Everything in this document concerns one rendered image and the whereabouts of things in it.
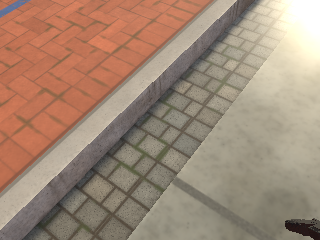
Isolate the right robot hand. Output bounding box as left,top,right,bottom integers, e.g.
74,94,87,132
285,218,320,240

